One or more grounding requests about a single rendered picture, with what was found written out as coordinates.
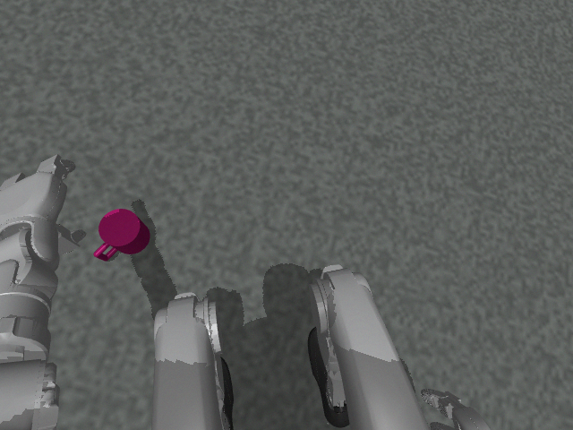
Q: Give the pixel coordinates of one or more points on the left robot arm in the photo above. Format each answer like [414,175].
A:
[29,257]

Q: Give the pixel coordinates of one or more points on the left robot hand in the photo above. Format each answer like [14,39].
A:
[41,195]

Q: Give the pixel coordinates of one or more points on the mug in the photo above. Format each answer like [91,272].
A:
[124,231]

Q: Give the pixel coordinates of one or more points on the right robot foot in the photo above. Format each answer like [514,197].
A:
[336,416]

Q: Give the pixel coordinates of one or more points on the right robot hand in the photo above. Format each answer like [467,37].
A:
[464,418]

